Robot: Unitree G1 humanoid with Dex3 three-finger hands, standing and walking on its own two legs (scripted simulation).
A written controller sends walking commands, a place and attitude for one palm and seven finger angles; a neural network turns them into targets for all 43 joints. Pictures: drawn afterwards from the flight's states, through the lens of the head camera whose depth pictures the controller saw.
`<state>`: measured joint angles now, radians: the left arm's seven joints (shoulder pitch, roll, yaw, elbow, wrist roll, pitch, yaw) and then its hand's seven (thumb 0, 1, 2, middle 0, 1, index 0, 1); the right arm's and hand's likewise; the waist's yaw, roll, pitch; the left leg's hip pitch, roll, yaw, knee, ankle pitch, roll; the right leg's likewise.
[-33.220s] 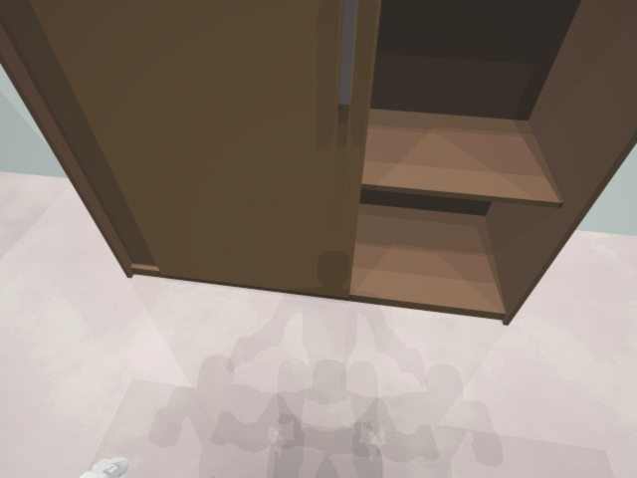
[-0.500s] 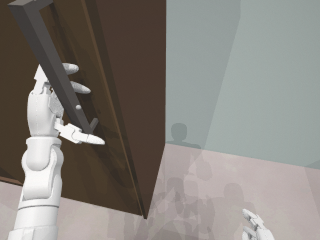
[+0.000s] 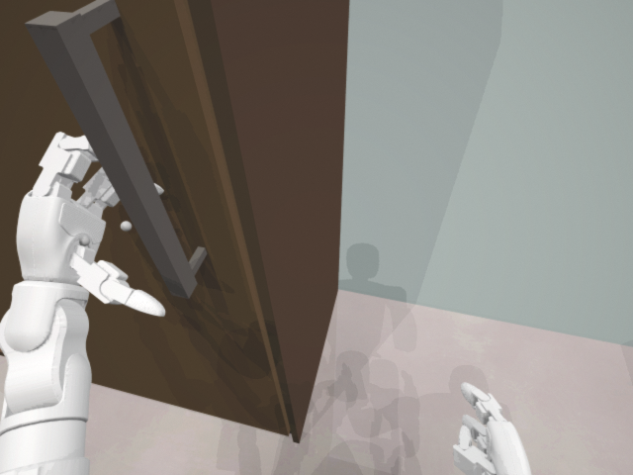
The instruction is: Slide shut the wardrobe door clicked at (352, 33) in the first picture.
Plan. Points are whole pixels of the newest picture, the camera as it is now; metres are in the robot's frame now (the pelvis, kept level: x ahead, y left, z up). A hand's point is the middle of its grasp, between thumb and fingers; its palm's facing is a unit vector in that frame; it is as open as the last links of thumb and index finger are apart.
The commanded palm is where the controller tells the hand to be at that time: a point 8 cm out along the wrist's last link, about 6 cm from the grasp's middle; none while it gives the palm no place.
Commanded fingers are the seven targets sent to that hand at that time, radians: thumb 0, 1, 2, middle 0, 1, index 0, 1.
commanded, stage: slip the hand off the handle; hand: left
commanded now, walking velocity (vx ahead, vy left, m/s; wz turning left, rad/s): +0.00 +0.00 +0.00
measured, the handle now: (152, 181) +0.32 +0.20 +0.24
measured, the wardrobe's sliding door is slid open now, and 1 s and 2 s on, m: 0.01 0.01 0.01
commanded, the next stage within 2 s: draw the hand back to the body in 0.96 s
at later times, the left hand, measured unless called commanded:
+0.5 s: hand (67, 240) +0.26 +0.26 +0.21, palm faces +0.11 -0.99 -0.11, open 14.7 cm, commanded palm +0.21 +0.30 +0.22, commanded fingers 0.00 -0.55 0.20 -0.25 -1.15 -0.25 -1.15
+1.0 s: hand (1, 321) +0.18 +0.27 +0.21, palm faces +0.14 -0.97 -0.20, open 14.7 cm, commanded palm +0.12 +0.32 +0.22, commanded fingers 0.00 -0.55 0.20 -0.25 -1.15 -0.25 -1.15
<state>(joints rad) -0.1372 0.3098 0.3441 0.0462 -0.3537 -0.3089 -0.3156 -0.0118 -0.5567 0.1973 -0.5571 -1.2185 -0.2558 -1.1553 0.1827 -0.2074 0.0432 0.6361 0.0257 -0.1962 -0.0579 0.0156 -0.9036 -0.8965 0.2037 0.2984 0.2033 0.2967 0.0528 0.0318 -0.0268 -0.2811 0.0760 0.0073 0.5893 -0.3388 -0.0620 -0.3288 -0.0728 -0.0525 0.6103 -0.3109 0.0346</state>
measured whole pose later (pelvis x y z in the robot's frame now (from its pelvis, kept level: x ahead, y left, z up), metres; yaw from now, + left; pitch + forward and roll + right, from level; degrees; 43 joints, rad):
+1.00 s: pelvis +0.00 +0.01 +0.00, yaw +0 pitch -1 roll -1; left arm 0.26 0.37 0.53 -0.24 -0.47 -0.28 -0.45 -0.01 -0.56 0.20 -0.26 -1.15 -0.25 -1.15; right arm 0.24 -0.24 0.06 0.62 0.03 -0.33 -0.10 0.02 -0.90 -0.90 0.21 0.30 0.20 0.30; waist 0.09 0.03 -0.05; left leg -0.23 0.09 0.01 0.63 -0.37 -0.05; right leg -0.26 -0.06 -0.05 0.59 -0.31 0.04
